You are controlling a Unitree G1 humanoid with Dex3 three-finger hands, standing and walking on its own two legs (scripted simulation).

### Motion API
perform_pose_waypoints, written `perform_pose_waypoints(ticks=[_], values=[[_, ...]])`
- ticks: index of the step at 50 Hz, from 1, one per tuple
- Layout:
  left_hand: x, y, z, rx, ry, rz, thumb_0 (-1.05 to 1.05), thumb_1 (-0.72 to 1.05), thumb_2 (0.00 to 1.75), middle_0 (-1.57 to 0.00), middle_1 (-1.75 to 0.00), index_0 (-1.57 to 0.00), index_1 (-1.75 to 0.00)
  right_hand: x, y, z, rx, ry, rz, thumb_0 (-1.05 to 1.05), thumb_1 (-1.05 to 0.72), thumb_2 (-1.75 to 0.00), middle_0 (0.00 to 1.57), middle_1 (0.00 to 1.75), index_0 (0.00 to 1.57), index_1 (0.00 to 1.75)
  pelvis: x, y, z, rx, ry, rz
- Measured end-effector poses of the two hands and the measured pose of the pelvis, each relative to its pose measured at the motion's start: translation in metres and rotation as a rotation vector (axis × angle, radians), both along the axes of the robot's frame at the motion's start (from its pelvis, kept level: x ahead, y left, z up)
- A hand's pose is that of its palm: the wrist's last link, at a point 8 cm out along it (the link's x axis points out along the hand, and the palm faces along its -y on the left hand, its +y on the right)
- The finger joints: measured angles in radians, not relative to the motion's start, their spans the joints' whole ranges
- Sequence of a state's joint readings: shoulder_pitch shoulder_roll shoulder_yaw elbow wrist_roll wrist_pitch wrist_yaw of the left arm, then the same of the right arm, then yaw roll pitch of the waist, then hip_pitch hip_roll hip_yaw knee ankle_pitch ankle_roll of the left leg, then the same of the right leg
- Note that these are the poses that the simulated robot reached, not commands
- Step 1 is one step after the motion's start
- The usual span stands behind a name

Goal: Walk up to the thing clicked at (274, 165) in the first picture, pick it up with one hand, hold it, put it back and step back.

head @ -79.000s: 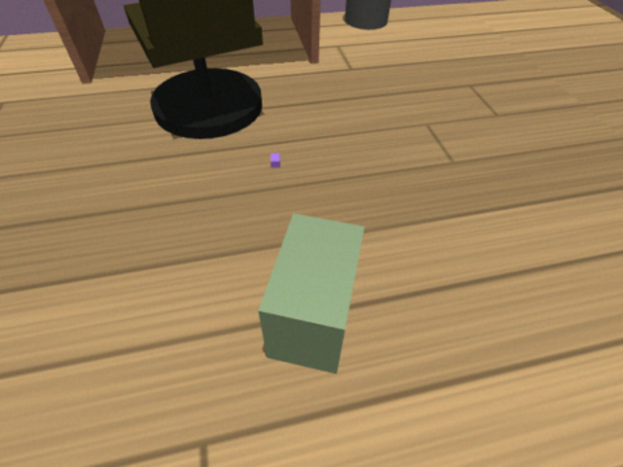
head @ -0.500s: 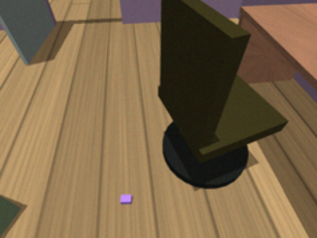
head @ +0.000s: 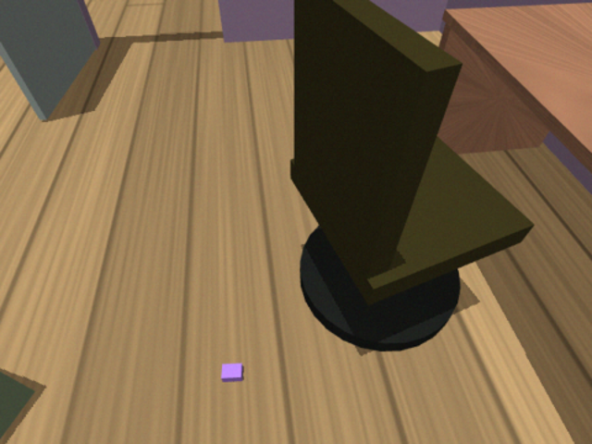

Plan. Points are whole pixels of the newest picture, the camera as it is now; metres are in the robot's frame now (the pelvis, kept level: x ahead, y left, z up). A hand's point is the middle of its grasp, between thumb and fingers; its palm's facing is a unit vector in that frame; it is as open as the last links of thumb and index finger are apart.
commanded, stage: stand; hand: left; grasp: from above
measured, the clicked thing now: (232, 372) +0.46 +0.22 -0.76
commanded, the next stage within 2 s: step back in 0.80 s
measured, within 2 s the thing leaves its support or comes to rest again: neither
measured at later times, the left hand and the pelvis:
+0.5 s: hand out of the picture +0.08 +0.24 -0.16, palm faces -0.01 -0.94 -0.34, open 7.4 cm; pelvis +0.00 +0.00 +0.00, yaw +0 degrees
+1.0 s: hand out of the picture +0.08 +0.27 -0.16, palm faces -0.02 -0.93 -0.38, open 7.4 cm; pelvis -0.02 +0.01 -0.01, yaw -1 degrees
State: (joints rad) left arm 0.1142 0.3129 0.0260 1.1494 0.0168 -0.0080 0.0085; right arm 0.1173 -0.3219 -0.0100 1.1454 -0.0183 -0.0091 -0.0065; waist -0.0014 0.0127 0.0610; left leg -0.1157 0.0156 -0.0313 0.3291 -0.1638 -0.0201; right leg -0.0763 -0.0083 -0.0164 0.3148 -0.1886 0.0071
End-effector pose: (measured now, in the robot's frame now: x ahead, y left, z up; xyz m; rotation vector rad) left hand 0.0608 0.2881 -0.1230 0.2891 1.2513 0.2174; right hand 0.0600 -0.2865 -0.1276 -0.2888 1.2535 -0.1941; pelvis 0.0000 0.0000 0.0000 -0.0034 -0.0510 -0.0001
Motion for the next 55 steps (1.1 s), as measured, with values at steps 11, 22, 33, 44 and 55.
perform_pose_waypoints(ticks=[11, 22, 33, 44, 55], values=[[0.004, 0.001, 0.001, 0.006, 0.001, -0.006, 0.01, 0.90, 0.89, -0.20, -0.30, -0.21, -0.30, 0.002, -0.003, 0.000, -0.002, 0.008, 0.003, 0.01, -0.91, -0.90, 0.20, 0.30, 0.21, 0.30, 0.003, -0.001, 0.000, 0.001, 0.007, 0.000], [0.010, 0.001, 0.003, 0.006, -0.010, -0.013, 0.01, 0.90, 0.89, -0.20, -0.30, -0.21, -0.30, 0.006, -0.005, 0.001, -0.002, -0.004, 0.006, 0.01, -0.91, -0.90, 0.20, 0.30, 0.21, 0.30, 0.004, -0.003, 0.000, 0.003, 0.009, 0.000], [0.010, 0.000, 0.003, 0.009, -0.004, -0.014, 0.01, 0.90, 0.89, -0.20, -0.30, -0.21, -0.30, 0.006, -0.008, 0.001, -0.002, 0.003, 0.006, 0.01, -0.91, -0.90, 0.20, 0.30, 0.21, 0.30, 0.006, -0.005, 0.000, 0.003, 0.012, -0.001], [0.011, 0.005, 0.002, 0.021, -0.010, -0.002, 0.01, 0.90, 0.89, -0.20, -0.30, -0.21, -0.30, 0.009, -0.014, -0.001, -0.008, 0.005, -0.001, 0.01, -0.91, -0.90, 0.20, 0.30, 0.21, 0.30, -0.001, -0.005, -0.004, -0.006, 0.020, -0.003], [0.029, 0.053, -0.018, 0.048, -0.081, -0.074, 0.01, 0.90, 0.89, -0.20, -0.30, -0.21, -0.30, -0.017, -0.006, 0.003, -0.114, 0.004, 0.000, 0.00, -0.91, -0.90, 0.20, 0.30, 0.21, 0.30, -0.031, 0.033, -0.025, -0.010, 0.036, -0.001]])
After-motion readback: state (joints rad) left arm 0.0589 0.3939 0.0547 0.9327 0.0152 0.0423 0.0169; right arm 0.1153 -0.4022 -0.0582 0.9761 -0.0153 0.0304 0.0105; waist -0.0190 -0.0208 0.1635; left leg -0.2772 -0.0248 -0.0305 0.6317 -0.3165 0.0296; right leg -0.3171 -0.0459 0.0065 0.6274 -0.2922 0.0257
